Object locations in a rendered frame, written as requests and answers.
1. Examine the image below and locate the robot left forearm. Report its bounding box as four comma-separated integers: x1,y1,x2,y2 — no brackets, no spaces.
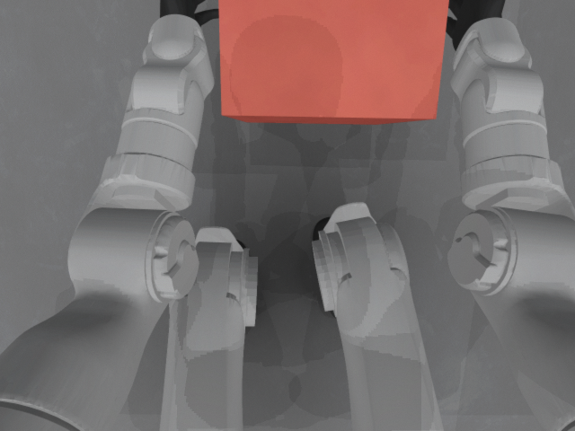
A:
67,14,215,280

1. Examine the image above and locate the left robot upper arm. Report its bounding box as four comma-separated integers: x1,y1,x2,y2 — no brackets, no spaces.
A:
0,207,199,431

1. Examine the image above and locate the right robot upper arm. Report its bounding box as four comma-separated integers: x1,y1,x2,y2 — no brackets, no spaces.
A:
447,207,575,431

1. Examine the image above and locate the left robot hand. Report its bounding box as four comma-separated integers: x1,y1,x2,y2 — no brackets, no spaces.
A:
160,0,219,27

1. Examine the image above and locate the robot right shin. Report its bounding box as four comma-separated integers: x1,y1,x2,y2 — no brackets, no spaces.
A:
323,202,410,284

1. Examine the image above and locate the right robot hand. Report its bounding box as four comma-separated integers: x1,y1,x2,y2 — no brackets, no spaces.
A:
446,0,505,51

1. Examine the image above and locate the robot right thigh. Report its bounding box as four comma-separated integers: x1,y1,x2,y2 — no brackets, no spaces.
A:
312,216,444,431

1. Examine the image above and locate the carton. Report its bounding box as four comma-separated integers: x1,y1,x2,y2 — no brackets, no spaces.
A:
218,0,449,125

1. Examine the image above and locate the robot right forearm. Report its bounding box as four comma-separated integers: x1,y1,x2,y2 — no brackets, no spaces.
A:
450,17,575,221

